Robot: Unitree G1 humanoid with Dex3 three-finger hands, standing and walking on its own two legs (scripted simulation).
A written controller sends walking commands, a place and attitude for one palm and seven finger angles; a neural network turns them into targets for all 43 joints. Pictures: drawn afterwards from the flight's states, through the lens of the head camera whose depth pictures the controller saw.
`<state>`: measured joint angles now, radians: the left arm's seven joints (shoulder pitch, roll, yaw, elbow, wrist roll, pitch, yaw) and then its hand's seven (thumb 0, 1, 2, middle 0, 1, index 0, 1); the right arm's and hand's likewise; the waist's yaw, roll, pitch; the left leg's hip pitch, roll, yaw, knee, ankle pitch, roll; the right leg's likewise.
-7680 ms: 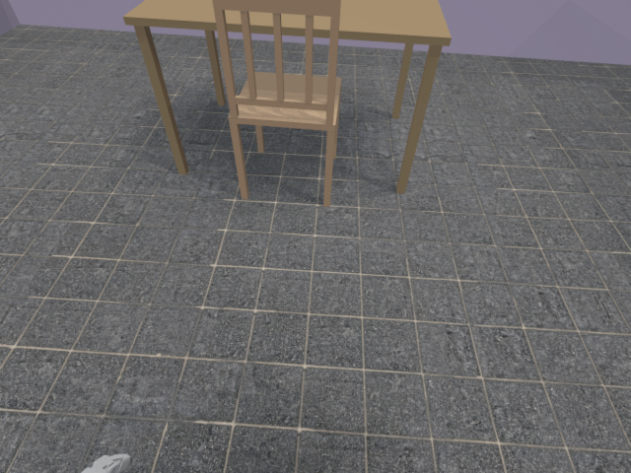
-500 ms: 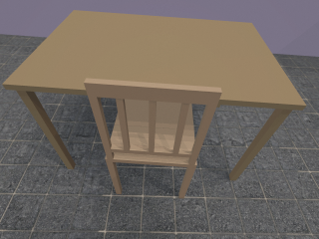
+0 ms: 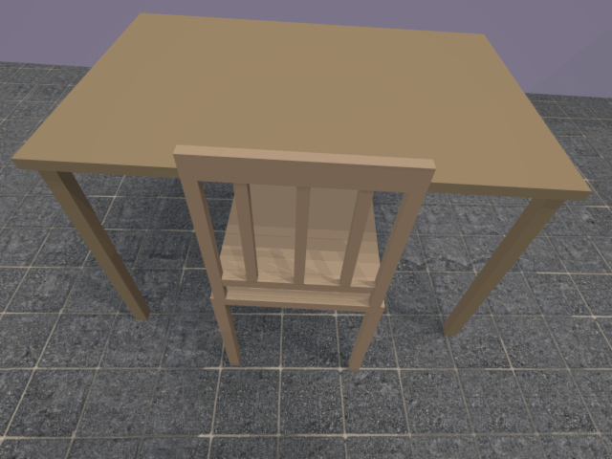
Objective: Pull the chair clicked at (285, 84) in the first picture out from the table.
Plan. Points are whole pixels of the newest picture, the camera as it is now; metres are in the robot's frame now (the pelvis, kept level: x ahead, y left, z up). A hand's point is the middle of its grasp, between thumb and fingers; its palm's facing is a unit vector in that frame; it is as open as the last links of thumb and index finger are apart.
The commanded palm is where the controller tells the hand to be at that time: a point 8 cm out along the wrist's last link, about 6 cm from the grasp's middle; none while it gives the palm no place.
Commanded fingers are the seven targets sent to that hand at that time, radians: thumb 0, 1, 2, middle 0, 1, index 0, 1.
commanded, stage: look again from close up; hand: left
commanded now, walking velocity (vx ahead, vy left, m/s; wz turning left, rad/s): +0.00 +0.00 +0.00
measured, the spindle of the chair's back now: (301, 238) +0.53 +0.04 -0.10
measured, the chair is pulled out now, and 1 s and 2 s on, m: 0.00 0.00 0.00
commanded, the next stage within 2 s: shuffle to correct the standing spot in 1.48 s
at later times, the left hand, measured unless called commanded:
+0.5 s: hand out of the picture -0.04 +0.13 -0.18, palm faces +0.03 -0.99 -0.15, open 7.4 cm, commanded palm none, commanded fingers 0.00 0.90 0.90 -0.20 -0.30 -0.20 -0.30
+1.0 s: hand out of the picture -0.01 +0.11 -0.17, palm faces +0.03 -0.99 -0.16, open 7.4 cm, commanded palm none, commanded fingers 0.00 0.90 0.90 -0.20 -0.30 -0.20 -0.30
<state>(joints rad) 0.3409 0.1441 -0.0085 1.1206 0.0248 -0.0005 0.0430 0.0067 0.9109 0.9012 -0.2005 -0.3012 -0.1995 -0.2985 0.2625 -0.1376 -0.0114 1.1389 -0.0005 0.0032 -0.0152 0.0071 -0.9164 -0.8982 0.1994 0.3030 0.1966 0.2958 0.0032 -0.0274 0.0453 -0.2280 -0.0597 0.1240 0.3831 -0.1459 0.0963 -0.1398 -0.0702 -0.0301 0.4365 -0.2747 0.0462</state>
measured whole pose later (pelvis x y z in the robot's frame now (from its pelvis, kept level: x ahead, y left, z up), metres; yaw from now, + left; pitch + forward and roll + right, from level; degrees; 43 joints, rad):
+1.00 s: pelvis +0.01 -0.04 +0.00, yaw +0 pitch -1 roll +1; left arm 0.33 0.10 0.00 1.12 0.02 -0.02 0.04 0.01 0.91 0.90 -0.20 -0.30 -0.20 -0.30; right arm 0.28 -0.12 -0.01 1.16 0.00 0.00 -0.02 0.01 -0.92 -0.90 0.20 0.30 0.20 0.30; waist 0.00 0.00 0.04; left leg -0.22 -0.01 0.10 0.40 -0.16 0.04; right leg -0.13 -0.02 -0.04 0.43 -0.29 -0.01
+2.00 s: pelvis +0.09 -0.04 -0.01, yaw -1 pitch -1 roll +1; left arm 0.40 0.12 0.03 1.17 0.02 0.00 0.04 0.01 0.91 0.90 -0.20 -0.30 -0.20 -0.30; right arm 0.29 -0.12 -0.01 1.13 -0.01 -0.05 -0.05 0.00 -0.91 -0.90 0.20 0.30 0.19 0.30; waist 0.01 -0.05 0.04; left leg -0.15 -0.01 0.11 0.53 -0.36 0.04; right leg -0.19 -0.02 -0.03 0.80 -0.48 -0.02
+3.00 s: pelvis +0.08 -0.07 +0.00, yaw +1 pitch +0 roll +1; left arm 0.33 0.16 -0.02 1.09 0.01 -0.01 0.03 0.01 0.91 0.90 -0.20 -0.30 -0.20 -0.30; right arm 0.31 -0.15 -0.01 1.11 -0.02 -0.01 -0.02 0.01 -0.91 -0.90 0.20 0.30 0.20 0.30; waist -0.01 0.00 0.05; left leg -0.14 0.02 0.06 0.42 -0.27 -0.02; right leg -0.28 -0.01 -0.05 0.48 -0.20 -0.03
